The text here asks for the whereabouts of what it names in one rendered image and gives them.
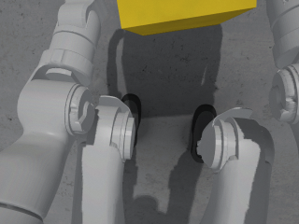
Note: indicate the robot right forearm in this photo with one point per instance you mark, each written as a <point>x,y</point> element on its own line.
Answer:
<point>283,18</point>

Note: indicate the robot left forearm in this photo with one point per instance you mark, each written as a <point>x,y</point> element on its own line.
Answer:
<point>73,45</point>

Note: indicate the robot left foot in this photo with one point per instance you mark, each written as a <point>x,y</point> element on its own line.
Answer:
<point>134,104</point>

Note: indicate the robot left shin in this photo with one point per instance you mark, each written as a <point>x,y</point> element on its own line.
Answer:
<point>106,100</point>

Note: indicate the carton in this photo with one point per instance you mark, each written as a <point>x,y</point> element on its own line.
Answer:
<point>152,17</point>

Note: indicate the left robot upper arm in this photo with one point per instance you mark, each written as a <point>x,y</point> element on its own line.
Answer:
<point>52,113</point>

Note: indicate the right robot upper arm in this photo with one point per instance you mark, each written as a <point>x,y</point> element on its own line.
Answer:
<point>284,97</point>

